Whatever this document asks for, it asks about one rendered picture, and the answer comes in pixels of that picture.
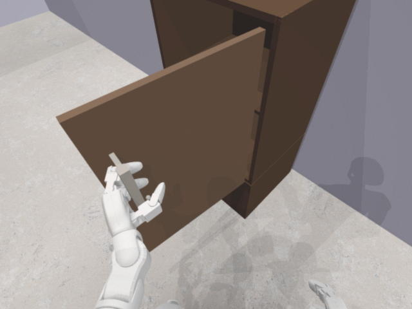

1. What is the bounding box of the robot left forearm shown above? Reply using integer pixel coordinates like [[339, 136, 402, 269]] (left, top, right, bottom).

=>
[[94, 229, 151, 309]]

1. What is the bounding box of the right robot hand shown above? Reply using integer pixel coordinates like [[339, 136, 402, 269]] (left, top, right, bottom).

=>
[[308, 279, 348, 309]]

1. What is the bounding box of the cupboard door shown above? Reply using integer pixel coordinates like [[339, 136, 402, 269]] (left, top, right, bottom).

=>
[[56, 27, 266, 252]]

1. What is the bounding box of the robot left shin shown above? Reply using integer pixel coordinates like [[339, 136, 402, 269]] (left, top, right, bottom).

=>
[[167, 300, 179, 306]]

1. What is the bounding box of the handle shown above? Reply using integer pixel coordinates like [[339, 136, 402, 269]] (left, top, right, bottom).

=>
[[109, 153, 145, 208]]

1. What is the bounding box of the left robot hand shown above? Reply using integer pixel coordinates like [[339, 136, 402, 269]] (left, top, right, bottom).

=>
[[101, 162, 165, 238]]

